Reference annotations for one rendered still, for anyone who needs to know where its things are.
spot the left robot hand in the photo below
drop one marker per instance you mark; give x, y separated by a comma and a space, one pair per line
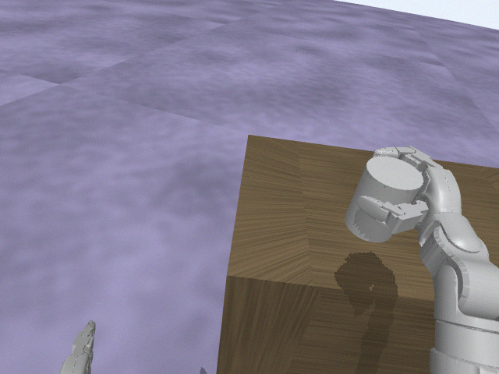
80, 360

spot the can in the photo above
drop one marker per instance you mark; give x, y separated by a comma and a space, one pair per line
386, 179

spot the right robot arm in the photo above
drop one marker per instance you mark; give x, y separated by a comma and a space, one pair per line
466, 296

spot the right robot hand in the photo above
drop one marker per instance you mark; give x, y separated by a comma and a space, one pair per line
438, 194

